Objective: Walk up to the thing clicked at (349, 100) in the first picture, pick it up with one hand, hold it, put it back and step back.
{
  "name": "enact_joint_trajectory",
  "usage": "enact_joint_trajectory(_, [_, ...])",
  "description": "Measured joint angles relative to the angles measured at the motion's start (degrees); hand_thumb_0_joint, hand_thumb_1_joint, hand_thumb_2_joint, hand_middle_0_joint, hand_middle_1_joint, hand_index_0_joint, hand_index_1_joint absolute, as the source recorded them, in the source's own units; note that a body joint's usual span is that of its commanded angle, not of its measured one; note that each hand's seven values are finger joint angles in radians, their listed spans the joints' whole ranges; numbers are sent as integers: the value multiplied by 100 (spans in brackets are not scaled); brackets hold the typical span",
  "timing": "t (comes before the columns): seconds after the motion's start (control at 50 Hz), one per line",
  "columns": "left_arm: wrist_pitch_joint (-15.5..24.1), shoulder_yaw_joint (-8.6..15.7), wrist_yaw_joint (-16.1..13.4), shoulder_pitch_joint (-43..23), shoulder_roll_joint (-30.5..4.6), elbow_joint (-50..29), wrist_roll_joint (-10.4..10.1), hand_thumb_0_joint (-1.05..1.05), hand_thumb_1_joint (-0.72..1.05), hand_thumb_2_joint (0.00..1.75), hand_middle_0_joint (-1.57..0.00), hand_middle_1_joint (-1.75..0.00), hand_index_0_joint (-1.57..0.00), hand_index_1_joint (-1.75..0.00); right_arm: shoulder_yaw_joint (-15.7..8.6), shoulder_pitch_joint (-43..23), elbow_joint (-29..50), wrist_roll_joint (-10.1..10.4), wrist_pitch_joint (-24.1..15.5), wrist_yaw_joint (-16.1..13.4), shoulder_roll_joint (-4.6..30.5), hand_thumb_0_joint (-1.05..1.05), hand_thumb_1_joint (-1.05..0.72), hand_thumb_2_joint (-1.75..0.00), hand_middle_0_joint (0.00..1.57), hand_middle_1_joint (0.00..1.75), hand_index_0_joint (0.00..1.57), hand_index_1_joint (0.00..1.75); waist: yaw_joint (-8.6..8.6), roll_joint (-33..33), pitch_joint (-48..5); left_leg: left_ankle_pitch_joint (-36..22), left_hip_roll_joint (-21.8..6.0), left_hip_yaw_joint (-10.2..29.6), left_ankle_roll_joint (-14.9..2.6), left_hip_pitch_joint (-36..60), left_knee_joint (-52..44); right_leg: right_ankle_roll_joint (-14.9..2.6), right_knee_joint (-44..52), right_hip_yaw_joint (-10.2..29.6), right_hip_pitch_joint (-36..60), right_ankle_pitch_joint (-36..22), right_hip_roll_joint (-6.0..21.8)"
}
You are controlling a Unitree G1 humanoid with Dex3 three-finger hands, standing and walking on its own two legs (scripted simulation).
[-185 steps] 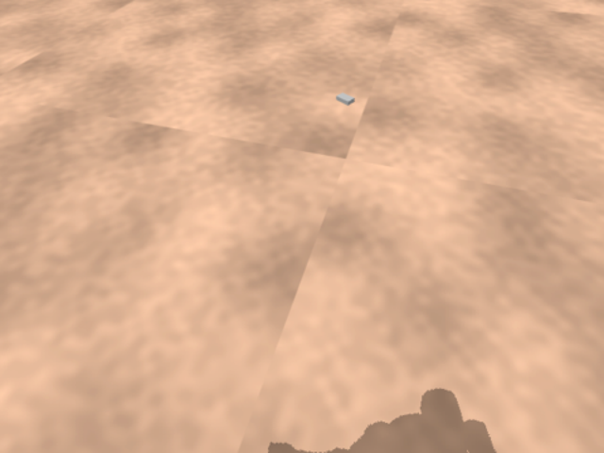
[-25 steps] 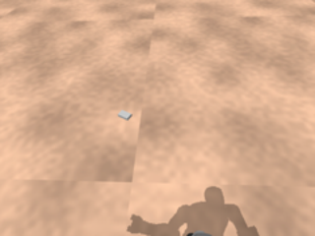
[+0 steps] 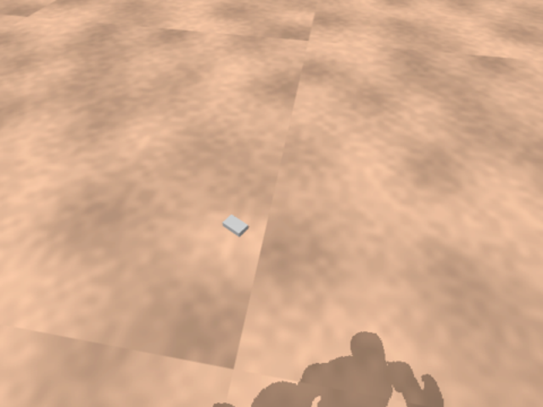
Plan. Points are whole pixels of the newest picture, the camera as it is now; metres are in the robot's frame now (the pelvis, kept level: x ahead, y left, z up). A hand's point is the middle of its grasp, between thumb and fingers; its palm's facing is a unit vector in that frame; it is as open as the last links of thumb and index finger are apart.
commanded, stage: walk up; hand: left
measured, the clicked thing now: (235, 225) +0.99 +0.21 -0.74
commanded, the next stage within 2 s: none
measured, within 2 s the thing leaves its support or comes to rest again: neither
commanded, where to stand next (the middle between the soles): +0.60 +0.00 m, yaw -3 degrees
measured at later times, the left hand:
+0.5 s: hand (151, 319) +0.30 +0.25 -0.12, palm faces -0.05 -0.92 -0.40, open 7.4 cm
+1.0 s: hand (146, 258) +0.44 +0.30 -0.14, palm faces -0.09 -0.94 -0.34, open 7.4 cm
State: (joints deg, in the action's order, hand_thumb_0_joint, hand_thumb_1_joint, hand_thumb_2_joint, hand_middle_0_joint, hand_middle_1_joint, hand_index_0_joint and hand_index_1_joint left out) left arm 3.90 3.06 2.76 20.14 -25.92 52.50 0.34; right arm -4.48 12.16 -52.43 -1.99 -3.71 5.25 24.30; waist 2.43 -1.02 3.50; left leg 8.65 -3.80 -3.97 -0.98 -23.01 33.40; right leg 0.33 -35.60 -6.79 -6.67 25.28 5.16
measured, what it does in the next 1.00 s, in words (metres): walks ahead: right foot, then left foot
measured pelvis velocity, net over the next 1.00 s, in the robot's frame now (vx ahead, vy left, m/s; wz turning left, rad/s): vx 0.37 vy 0.03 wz -0.04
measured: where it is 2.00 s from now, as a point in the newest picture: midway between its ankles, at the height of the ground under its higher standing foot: (277, 317)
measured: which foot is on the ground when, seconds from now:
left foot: down 0.00-0.42, up 0.44-0.76, down 0.78-1.00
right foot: down 0.00-0.00, up 0.02-0.38, down 0.40-0.80, up 0.82-1.00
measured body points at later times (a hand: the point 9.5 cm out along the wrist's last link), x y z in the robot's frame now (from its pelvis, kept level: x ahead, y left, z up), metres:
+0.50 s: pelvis +0.20 -0.02 +0.00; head +0.22 -0.05 +0.45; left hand +0.30 +0.29 -0.09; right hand +0.24 -0.35 -0.13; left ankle +0.13 +0.12 -0.66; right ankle +0.28 -0.14 -0.72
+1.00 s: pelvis +0.37 +0.03 +0.01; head +0.39 +0.05 +0.46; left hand +0.44 +0.35 -0.12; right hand +0.41 -0.30 -0.08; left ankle +0.40 +0.14 -0.72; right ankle +0.41 -0.12 -0.67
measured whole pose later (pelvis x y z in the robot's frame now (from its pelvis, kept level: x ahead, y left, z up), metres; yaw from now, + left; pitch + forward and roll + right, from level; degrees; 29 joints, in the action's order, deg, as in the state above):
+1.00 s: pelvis +0.37 +0.03 +0.01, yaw -2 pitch -3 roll +0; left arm 2.4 2.4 2.5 16.6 -25.6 52.9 0.0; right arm -2.7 18.8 -50.1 -1.0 -4.8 2.8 22.5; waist -1.1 -4.1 4.1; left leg 14.7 -1.7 -6.1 -1.7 -13.8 31.3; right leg -1.2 -56.6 0.0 -27.8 20.1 4.0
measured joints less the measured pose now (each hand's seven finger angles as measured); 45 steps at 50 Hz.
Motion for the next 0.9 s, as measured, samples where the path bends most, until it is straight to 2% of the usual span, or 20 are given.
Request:
enact_joint_trajectory(0.02, [-55, -2, -32, -28, 9, 52, -26, 0, 90, 90, -21, -30, -20, -30, -1, -32, 66, -9, -54, -32, -25, 1, -90, -90, 20, 30, 20, 30, -33, -58, 42, 174, 45, -42, 2, 19, 166, -75, -690, 205, -249, 77, -1])
enact_joint_trajectory(0.06, [-126, -62, -85, -111, 29, 135, -47, 0, 90, 90, -20, -30, -20, -30, 21, -23, 196, 82, -123, -84, -92, 0, -90, -90, 20, 30, 20, 30, -127, -74, 80, 398, 55, -36, -24, 166, 222, -192, -2004, 538, -828, 156, -218])
enact_joint_trajectory(0.12, [-102, -108, -85, -214, 9, 138, -109, 1, 90, 90, -20, -30, -20, -30, 127, 79, 285, 150, -144, -164, -210, 0, -90, -90, 20, 30, 20, 30, -185, -208, 96, 454, 116, -114, -35, 615, -144, -246, -2610, 726, -1502, -194, -260])
enact_joint_trajectory(0.18, [-88, -106, -18, -308, 31, 63, -98, 0, 90, 90, -20, -30, -20, -30, 191, 200, 291, 150, -132, -194, -241, 0, -90, -90, 21, 30, 21, 30, -212, -268, 94, 518, 176, -196, -47, 1004, -459, -161, -2209, 709, -1948, -501, -87])
enact_joint_trajectory(0.28, [-126, -82, 112, -505, 120, 18, -19, 0, 90, 90, -20, -30, -20, -30, 186, 409, 298, 129, -115, -183, -178, 0, -90, -90, 21, 30, 21, 30, -310, -175, 124, 769, 212, -264, -12, 1500, -692, -67, -946, 553, -2213, -1032, 144])
enact_joint_trajectory(0.34, [-94, -52, 144, -594, 169, 5, -4, 0, 90, 90, -20, -30, -20, -30, 167, 528, 285, 133, -59, -175, -103, 0, -90, -90, 21, 31, 21, 30, -368, -58, 119, 1076, 174, -278, 80, 1694, -561, -97, -207, 455, -2056, -1465, 116])
enact_joint_trajectory(0.4, [-9, -8, 128, -619, 171, -14, 13, 0, 90, 90, -20, -30, -20, -30, 152, 654, 289, 153, 25, -188, -29, 0, -90, -90, 21, 31, 21, 30, -388, 78, 74, 1648, 50, -260, 161, 1735, 29, -154, 331, 328, -1654, -1795, -68])
enact_joint_trajectory(0.42, [35, 22, 91, -667, 219, -18, 29, 0, 90, 90, -20, -30, -20, -30, 138, 648, 261, 158, 58, -212, 5, 1, -90, -90, 21, 31, 21, 30, -388, 231, 113, 1812, -93, -172, 58, 1602, 514, -141, 161, 245, -1630, -1723, -170])
enact_joint_trajectory(0.44, [78, 29, 58, -697, 249, -59, 28, 0, 90, 90, -20, -30, -20, -30, 136, 616, 217, 166, 106, -236, 1, 1, -90, -90, 21, 30, 21, 30, -367, 295, 146, 1891, -83, 8, -23, 1371, 1143, -136, -23, 208, -1628, -1555, -205])
enact_joint_trajectory(0.48, [127, -14, 21, -700, 306, -162, -19, 0, 90, 90, -20, -30, -20, -30, 163, 518, 129, 159, 197, -260, 0, 1, -90, -90, 20, 30, 20, 30, -287, 319, 182, 1921, 111, 246, -88, 830, 2306, -170, -100, 228, -1524, -1355, -189])
enact_joint_trajectory(0.52, [137, -69, -9, -662, 387, -233, -47, 0, 90, 90, -20, -30, -20, -30, 167, 441, 86, 182, 219, -255, 38, 1, -90, -90, 20, 30, 20, 30, -232, 405, 192, 1673, 157, 338, -116, 347, 2829, -181, 116, 205, -1291, -1336, -192])
enact_joint_trajectory(0.56, [131, -102, -25, -577, 424, -273, -41, 0, 90, 90, -21, -30, -20, -30, 158, 390, 86, 172, 204, -217, 55, 1, -90, -90, 20, 30, 20, 30, -200, 463, 162, 1437, 80, 346, -87, -7, 2690, -173, 378, 179, -1064, -1356, -205])
enact_joint_trajectory(0.64, [105, -92, -10, -382, 363, -319, 14, 0, 90, 90, -21, -30, -20, -30, 115, 341, 112, 97, 190, -100, 46, 1, -90, -90, 20, 30, 20, 30, -132, 445, 94, 1151, -96, 307, 20, -367, 1673, -182, 638, 157, -762, -1253, -213])
enact_joint_trajectory(0.76, [21, -36, 7, -120, 129, -278, 24, 0, 90, 90, -21, -30, -21, -30, 57, 368, 60, 35, 137, -14, 37, 1, -90, -90, 20, 30, 20, 30, -54, 270, -29, 547, -157, 189, 59, -171, 338, -58, 384, 133, -472, -700, -144])
enact_joint_trajectory(0.8, [-38, -31, -2, -45, 47, -234, 36, 0, 90, 90, -21, -30, -20, -30, 25, 409, 68, 15, 56, -38, 53, 1, -90, -90, 20, 30, 20, 30, -86, 142, -83, 264, -41, 95, 36, 36, 149, -50, -58, 180, -501, -304, -15])
enact_joint_trajectory(0.82, [-80, -21, -20, -39, 14, -186, 33, 0, 90, 90, -21, -30, -20, -30, 11, 407, 86, -1, 5, -72, 37, 0, -90, -90, 20, 30, 20, 30, -99, 9, -72, 270, 48, 2, 32, 57, 302, -146, -501, 299, -626, -146, 88])
enact_joint_trajectory(0.86, [-177, -28, -79, -94, 23, -36, 9, 0, 90, 90, -20, -30, -20, -30, 16, 426, 166, 30, -68, -126, 4, 0, -90, -90, 20, 30, 20, 30, -195, -75, -67, 543, 93, -62, -14, 97, 532, -243, -1674, 625, -1079, 114, -84])
enact_joint_trajectory(0.9, [-207, -61, -101, -179, 1, 51, -18, 0, 90, 90, -20, -30, -20, -30, 65, 467, 212, 81, -87, -172, -80, 0, -90, -90, 20, 30, 20, 30, -275, -171, -26, 628, 121, -103, -51, 312, 400, -276, -2433, 768, -1504, -7, -250])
